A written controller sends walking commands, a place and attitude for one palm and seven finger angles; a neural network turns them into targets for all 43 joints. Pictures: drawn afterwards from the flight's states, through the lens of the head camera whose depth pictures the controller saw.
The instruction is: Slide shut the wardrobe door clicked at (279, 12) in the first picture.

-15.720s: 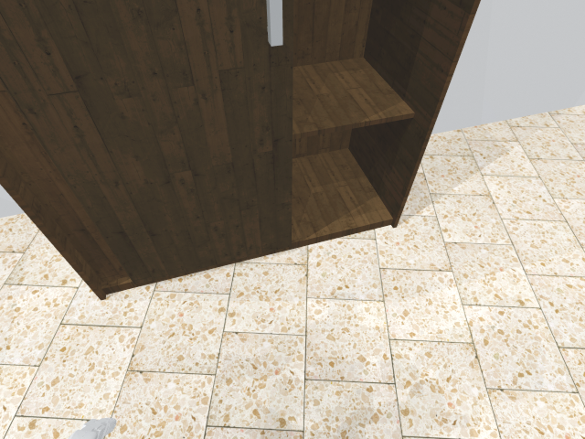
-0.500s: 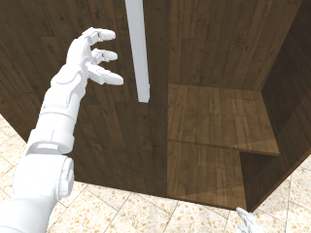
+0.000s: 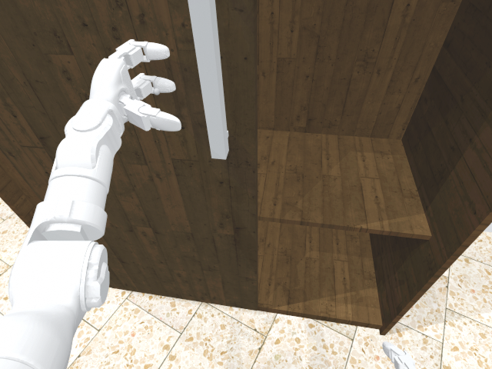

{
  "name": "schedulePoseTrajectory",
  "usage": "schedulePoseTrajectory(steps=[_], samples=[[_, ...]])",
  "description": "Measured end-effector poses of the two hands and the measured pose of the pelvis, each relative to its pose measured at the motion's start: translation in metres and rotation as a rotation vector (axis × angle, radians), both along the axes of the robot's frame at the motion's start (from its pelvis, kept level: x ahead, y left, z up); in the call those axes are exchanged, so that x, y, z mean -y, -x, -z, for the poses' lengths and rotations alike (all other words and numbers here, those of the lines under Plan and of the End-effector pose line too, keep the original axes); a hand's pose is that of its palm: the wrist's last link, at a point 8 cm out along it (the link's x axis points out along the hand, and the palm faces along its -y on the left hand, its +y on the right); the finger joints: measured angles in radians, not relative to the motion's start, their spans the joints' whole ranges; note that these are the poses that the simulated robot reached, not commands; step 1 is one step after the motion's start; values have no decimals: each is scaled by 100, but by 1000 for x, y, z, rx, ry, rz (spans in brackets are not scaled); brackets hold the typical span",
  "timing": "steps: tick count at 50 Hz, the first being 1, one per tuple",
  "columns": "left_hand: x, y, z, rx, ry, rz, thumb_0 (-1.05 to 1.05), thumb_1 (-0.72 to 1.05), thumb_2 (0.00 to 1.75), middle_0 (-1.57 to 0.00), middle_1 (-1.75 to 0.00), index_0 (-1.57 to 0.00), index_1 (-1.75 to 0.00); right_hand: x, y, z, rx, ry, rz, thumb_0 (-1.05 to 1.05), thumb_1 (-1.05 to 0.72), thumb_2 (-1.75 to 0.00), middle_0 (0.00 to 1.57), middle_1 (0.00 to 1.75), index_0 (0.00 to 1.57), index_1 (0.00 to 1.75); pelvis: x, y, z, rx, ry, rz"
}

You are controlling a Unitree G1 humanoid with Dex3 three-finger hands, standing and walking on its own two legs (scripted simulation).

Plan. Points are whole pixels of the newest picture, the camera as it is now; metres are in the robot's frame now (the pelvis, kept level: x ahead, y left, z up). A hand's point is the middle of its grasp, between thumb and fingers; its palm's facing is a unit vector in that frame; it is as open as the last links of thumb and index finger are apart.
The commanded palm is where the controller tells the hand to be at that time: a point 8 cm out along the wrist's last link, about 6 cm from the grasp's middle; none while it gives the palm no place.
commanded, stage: move the hooked fingers beside the handle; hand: left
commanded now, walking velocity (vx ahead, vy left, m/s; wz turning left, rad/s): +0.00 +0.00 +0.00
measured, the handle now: (214, 74) +0.47 +0.09 +0.27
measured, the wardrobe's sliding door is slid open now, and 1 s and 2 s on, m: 0.48 0.48 0.48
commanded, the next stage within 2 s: feel for the door with the fingertips in 1.62 s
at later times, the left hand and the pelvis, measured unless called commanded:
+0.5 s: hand (156, 91) +0.43 +0.17 +0.26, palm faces +0.00 -1.00 -0.04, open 13.7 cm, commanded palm +0.44 +0.19 +0.23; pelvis -0.01 +0.00 +0.00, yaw +0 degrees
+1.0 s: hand (158, 92) +0.43 +0.17 +0.26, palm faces +0.03 -1.00 -0.05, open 13.8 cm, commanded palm +0.43 +0.18 +0.23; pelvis -0.01 +0.01 +0.00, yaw +1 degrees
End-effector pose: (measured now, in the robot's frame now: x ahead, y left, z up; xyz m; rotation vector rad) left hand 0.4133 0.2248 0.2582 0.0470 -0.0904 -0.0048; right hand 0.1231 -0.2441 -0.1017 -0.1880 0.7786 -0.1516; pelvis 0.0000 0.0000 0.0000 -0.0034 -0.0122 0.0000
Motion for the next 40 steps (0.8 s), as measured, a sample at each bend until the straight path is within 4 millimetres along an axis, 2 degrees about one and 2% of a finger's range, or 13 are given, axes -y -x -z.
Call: schedulePoseTrajectory(steps=[40], samples=[[3,1,1,14,0,-33,-2,-50,30,-38,-133,-34,-124,-2,31,9,-45,16,10,1,-91,-90,20,30,20,30,-5,13,5,-22,1,-9]])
